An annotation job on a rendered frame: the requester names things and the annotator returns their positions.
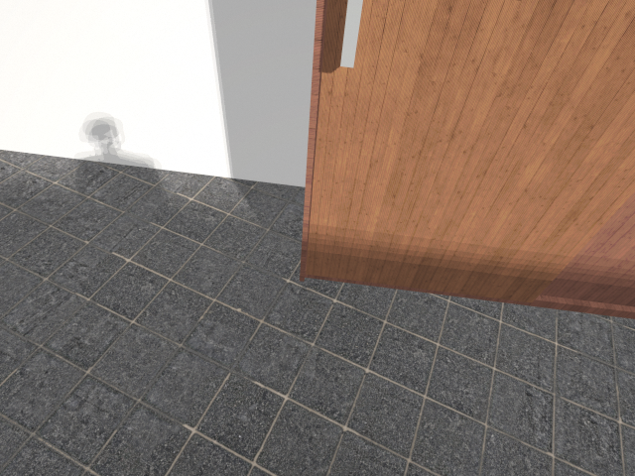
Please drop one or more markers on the handle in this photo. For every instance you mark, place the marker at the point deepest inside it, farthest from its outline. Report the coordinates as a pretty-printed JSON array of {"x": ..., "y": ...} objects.
[{"x": 352, "y": 22}]

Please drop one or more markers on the wardrobe door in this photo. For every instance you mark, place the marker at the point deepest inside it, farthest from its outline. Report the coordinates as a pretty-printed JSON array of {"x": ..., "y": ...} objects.
[
  {"x": 604, "y": 269},
  {"x": 476, "y": 146}
]

